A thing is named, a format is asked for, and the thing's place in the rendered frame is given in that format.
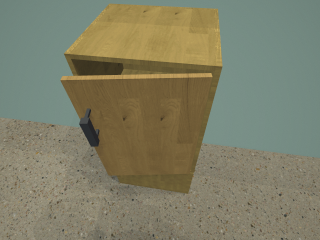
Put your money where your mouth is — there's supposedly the cupboard door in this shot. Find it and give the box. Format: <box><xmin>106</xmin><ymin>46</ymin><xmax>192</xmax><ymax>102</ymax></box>
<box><xmin>60</xmin><ymin>73</ymin><xmax>213</xmax><ymax>176</ymax></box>

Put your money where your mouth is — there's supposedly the handle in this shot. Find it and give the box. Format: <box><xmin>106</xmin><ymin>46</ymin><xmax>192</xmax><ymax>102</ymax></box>
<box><xmin>79</xmin><ymin>108</ymin><xmax>100</xmax><ymax>147</ymax></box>

